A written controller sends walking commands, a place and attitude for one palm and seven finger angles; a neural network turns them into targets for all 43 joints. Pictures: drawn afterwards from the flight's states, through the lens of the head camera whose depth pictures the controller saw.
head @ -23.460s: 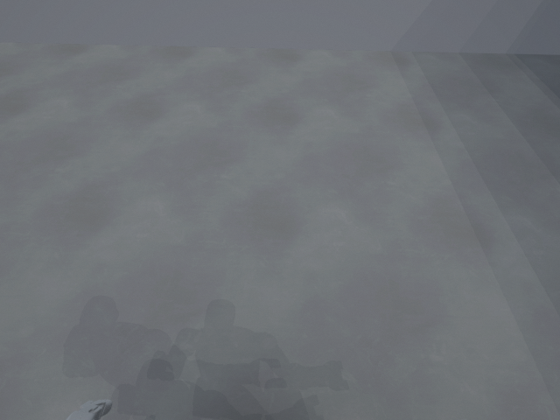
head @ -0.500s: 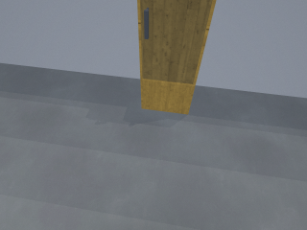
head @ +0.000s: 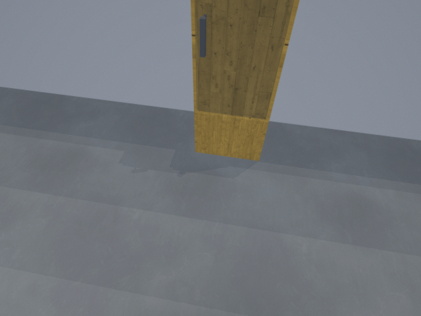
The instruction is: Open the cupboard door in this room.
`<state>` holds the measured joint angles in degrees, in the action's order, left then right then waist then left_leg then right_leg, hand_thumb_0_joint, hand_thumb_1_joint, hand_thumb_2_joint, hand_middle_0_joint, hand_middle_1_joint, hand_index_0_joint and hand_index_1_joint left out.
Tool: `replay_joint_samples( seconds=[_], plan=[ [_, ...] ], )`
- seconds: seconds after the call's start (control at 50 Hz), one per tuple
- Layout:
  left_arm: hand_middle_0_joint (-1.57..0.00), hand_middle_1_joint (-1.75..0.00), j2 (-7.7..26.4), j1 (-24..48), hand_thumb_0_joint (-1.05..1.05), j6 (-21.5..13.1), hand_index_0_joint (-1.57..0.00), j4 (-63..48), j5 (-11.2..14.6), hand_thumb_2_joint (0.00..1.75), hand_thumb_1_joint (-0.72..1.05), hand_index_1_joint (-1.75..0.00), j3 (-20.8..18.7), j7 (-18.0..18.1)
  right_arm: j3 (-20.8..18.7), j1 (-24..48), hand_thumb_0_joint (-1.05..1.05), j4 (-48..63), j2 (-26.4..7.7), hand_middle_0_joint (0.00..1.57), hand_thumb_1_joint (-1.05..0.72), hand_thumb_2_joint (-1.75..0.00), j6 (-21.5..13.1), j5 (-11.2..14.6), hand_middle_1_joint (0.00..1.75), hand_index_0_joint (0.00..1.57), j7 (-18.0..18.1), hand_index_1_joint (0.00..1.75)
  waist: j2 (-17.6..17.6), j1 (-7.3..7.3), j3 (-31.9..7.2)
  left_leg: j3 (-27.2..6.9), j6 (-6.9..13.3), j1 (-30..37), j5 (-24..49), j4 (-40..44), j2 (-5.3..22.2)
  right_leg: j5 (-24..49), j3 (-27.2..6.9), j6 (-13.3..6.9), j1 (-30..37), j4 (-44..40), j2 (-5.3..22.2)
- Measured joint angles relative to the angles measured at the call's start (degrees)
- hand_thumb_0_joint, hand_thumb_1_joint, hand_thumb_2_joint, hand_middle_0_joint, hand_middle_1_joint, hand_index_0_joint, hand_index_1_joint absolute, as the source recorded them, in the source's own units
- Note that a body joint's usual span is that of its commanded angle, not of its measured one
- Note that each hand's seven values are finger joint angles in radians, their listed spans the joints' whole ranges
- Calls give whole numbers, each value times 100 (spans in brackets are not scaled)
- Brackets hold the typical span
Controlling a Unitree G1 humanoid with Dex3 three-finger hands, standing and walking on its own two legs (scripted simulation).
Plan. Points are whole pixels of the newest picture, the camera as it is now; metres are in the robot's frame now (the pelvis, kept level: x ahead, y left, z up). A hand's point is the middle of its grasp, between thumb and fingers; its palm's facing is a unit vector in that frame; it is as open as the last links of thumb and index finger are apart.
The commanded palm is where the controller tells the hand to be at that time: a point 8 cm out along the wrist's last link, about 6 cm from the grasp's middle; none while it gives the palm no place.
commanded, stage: walk to a spot facing it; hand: left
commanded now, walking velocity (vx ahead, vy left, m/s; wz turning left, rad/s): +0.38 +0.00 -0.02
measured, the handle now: (203, 36) +1.17 +0.10 +0.02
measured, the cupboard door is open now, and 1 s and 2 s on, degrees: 0 0 0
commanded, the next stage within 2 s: take the last steps up to it in 0.56 s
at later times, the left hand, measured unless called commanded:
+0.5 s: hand out of the picture +0.08 +0.21 -0.19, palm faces +0.02 -0.99 -0.15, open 7.4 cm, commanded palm none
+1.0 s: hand (165, 216) +0.40 +0.15 -0.17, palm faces -0.06 -0.97 -0.22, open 7.2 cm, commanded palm none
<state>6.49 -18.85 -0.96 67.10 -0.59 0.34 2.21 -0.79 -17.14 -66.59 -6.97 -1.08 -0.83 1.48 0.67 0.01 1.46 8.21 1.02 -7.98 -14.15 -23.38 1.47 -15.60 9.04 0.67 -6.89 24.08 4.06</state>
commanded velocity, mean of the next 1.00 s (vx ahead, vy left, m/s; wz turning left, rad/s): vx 0.30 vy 0.00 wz -0.11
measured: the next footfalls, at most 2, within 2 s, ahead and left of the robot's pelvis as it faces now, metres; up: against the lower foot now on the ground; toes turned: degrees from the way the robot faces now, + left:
left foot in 0.36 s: +0.17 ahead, +0.15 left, +0.00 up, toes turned +11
right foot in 0.78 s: +0.39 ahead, -0.12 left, +0.00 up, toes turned -13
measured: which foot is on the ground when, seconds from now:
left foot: down 0.00-0.14, up 0.16-0.34, down 0.36-0.78, up 0.80-1.00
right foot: down 0.00-0.38, up 0.40-0.76, down 0.78-1.00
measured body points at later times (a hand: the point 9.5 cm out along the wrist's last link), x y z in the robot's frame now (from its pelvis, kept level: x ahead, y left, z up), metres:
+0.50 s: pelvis +0.13 +0.04 -0.01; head +0.16 +0.05 +0.43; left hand +0.08 +0.26 -0.18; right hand +0.15 -0.20 -0.16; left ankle +0.13 +0.14 -0.74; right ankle +0.05 -0.09 -0.65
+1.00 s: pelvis +0.32 -0.03 -0.01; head +0.35 -0.04 +0.44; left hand +0.41 +0.20 -0.16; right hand +0.32 -0.27 -0.17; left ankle +0.32 +0.12 -0.67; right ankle +0.36 -0.12 -0.74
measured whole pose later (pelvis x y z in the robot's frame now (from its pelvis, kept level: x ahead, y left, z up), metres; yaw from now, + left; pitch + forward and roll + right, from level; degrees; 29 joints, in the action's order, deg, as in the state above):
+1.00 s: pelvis +0.32 -0.03 -0.01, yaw -6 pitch -1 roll +0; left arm 9.6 -9.9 -3.5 59.7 -0.8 -3.0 0.9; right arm -3.6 -12.0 -61.4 -10.4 -0.7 -1.6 -0.2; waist -1.8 0.9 5.1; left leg 3.3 -2.2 -27.6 -19.2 -62.4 7.4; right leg -11.6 8.8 -3.9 -17.0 29.1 0.1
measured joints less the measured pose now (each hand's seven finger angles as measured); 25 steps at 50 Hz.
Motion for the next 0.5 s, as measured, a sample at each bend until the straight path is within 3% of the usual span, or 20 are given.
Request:
replay_joint_samples(
  seconds=[0.16, 0.26, 0.3, 0.34, 0.38, 0.42, 0.46, 0.5],
  plan=[
    [-20, -29, 68, -299, 1, -31, -19, -132, -70, 90, 91, -30, -171, -127, -115, -416, 0, 117, 9, 20, -91, -90, 77, -42, 30, 20, -91, 30, -126, 5, -204, -112, 5, -376, -744, -959, 137, -605, 52, -62, -204, 669, -51],
    [-20, -29, 98, -494, 1, -242, -19, -135, -114, 90, 91, -30, -273, -70, -157, -258, 1, 170, -23, 20, -91, -90, 161, -37, 30, 20, -204, 30, -71, -171, -60, -233, -11, -1261, -1409, -2567, 265, -721, 177, -23, 95, 464, -83],
    [-20, -29, 116, -570, 1, -238, -19, -47, -137, 90, 91, -30, -289, -73, -185, -59, 1, 292, -61, 20, -91, -90, 121, -29, 30, 20, -223, 30, 32, -194, 41, -214, -14, -1471, -1348, -2386, 315, -782, 174, 59, 248, 398, 2],
    [-20, -29, 128, -647, 1, -182, -20, 65, -114, 90, 91, -30, -286, -109, -219, 101, 2, 425, -170, 20, -92, -90, 40, -42, 30, 20, -214, 30, 124, -163, 121, -98, -28, -1457, -825, -1741, 346, -944, 171, 178, 375, 485, 132],
    [-20, -29, 95, -733, 1, -105, -20, 155, -77, 90, 91, -30, -263, -167, -268, 227, 2, 579, -312, 20, -92, -90, -135, -70, 30, 20, -213, 30, 152, -128, 163, 64, -7, -1355, -234, -1528, 339, -1249, 42, 154, 210, 1121, 293],
    [-20, -29, 76, -642, 1, 30, -20, 209, -53, 90, 91, -30, -235, -210, -309, 331, 1, 673, -380, 20, -92, -90, -288, -105, 30, 20, -173, 30, 105, -34, 191, 192, 49, -1287, -455, -1755, 357, -1470, -333, -9, -435, 2658, 231],
    [-20, -29, 132, -412, 1, 86, -20, 165, -56, 90, 91, -30, -243, -229, -302, 316, 1, 699, -366, 20, -92, -90, -338, -112, 30, 20, -130, 30, 58, 46, 180, 270, 72, -1044, -623, -1558, 355, -1240, -485, -134, -1144, 3937, 121],
    [-20, -29, 248, -97, 1, 71, -19, 9, -84, 90, 91, -30, -282, -242, -264, 209, 1, 638, -286, 20, -92, -90, -364, -119, 30, 20, -91, 30, 59, 75, 170, 316, 9, -726, -520, -1130, 318, -853, -477, -142, -1721, 4453, 109]
  ],
)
